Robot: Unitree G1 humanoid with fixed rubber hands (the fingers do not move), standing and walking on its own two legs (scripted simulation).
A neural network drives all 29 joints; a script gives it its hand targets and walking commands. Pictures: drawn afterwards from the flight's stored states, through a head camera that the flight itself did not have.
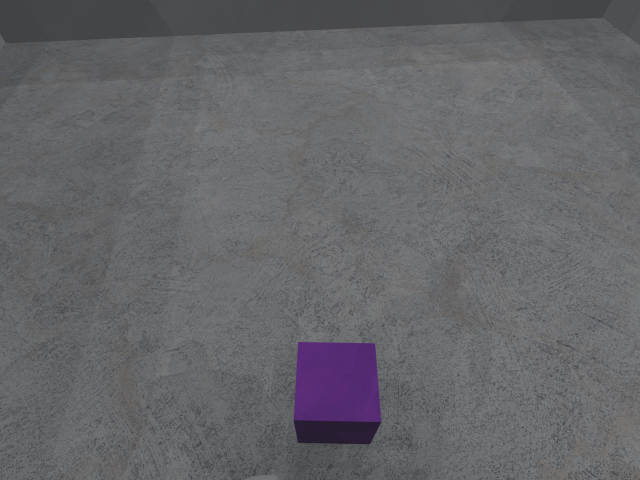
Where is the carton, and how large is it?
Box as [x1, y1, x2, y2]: [294, 342, 380, 443]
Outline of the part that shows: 298,342 294,407 294,423 298,442 369,443 380,422 374,343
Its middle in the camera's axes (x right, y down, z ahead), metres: +0.05 +0.42 +1.08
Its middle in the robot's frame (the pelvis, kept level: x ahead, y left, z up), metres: +0.41 -0.01 -0.64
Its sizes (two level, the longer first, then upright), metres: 0.210 0.200 0.250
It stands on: the floor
